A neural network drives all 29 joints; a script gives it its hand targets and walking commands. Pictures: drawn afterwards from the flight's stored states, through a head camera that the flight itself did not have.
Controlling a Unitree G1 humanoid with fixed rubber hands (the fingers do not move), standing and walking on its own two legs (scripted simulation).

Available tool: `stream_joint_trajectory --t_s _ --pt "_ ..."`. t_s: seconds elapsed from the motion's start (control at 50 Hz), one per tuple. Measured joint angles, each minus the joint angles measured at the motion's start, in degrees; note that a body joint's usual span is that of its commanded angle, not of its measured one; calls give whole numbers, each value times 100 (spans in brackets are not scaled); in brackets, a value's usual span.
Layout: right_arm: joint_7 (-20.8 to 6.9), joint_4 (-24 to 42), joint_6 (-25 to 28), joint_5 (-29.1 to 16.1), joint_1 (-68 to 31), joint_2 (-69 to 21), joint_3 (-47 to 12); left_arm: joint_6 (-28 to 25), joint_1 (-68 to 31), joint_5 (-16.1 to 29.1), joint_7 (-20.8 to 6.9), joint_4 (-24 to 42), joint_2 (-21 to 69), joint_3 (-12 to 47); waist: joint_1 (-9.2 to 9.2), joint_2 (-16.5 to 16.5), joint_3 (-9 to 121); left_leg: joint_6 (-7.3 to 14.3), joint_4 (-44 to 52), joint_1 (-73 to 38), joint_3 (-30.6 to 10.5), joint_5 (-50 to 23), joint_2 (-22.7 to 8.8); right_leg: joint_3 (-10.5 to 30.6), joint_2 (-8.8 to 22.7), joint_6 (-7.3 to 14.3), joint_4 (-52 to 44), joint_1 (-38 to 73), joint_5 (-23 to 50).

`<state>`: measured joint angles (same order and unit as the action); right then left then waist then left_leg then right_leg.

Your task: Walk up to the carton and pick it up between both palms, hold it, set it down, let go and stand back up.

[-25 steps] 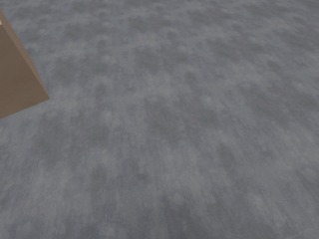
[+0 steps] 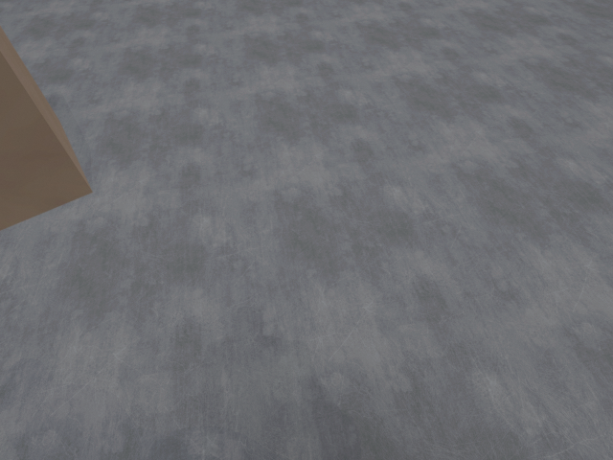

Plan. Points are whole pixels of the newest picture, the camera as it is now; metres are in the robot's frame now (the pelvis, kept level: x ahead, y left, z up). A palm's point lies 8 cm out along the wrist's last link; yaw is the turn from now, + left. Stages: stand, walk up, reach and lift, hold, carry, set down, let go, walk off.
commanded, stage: stand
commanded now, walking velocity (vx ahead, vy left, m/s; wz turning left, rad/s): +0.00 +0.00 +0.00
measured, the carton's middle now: out of the picture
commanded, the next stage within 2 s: none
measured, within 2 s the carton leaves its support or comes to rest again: neither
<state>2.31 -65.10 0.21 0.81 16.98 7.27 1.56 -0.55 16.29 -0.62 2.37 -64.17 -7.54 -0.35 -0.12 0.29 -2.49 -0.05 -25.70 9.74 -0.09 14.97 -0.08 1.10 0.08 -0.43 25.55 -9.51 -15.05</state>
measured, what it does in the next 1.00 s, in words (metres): stands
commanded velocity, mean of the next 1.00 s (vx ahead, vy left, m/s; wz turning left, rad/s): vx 0.00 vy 0.00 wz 0.00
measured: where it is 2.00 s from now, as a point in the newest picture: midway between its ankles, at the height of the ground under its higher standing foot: outside the picture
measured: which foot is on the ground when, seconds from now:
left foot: down 0.00-1.00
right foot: down 0.00-1.00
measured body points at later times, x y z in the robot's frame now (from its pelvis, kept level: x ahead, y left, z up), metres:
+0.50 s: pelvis -0.01 +0.00 +0.00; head +0.01 +0.00 +0.45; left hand -0.03 +0.20 -0.17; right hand -0.04 -0.21 -0.16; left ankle -0.01 +0.12 -0.74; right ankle -0.01 -0.12 -0.74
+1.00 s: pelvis +0.00 +0.00 +0.00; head +0.00 +0.01 +0.45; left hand -0.03 +0.21 -0.16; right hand -0.03 -0.21 -0.16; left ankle -0.01 +0.12 -0.74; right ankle -0.01 -0.13 -0.74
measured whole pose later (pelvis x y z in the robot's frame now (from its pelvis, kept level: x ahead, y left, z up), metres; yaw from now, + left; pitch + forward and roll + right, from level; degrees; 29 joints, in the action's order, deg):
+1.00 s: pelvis +0.00 +0.00 +0.00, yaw +0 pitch -1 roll +0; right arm 2.6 -66.9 0.8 0.6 18.1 6.3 1.2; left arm -0.7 18.4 -0.5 2.5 -66.8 -6.6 -0.4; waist 0.1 -0.5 -1.1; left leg -0.1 -24.8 9.7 -0.4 14.3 -0.2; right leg 1.0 0.0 -0.6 23.8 -9.0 -14.0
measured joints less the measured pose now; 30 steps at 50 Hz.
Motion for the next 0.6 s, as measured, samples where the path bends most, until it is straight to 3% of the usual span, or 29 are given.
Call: stream_joint_trajectory --t_s 0.6 --pt "32 -196 4 14 127 -166 -64 34 59 13 -4 -245 146 7 0 -33 2 -16 24 72 -9 -99 -23 3 -19 5 -57 -60 121"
